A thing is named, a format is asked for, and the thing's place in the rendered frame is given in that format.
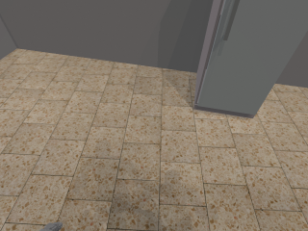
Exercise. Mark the handle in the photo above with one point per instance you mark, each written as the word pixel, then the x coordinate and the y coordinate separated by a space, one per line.
pixel 231 19

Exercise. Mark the fridge door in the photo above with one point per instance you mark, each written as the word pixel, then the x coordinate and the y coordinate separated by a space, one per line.
pixel 243 69

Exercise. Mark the robot left hand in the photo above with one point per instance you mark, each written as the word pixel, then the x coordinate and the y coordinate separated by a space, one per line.
pixel 56 226

